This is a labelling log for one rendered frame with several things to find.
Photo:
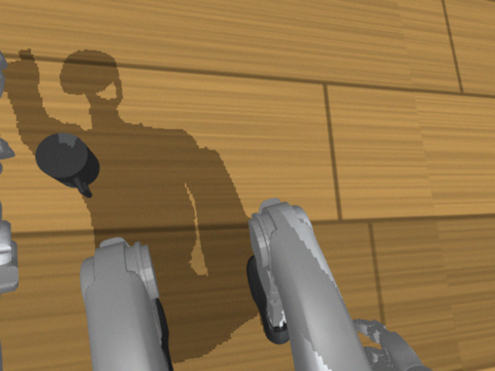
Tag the mug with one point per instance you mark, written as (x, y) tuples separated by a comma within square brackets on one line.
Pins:
[(68, 160)]

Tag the left robot hand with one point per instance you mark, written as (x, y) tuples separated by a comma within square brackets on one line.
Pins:
[(5, 150)]

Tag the left robot foot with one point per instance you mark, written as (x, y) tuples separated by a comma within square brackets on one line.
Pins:
[(165, 335)]

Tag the left robot arm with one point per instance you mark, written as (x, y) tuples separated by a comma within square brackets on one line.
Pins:
[(9, 272)]

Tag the right robot hand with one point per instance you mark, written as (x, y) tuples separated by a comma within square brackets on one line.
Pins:
[(396, 354)]

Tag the right robot foot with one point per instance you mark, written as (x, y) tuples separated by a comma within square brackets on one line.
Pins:
[(277, 335)]

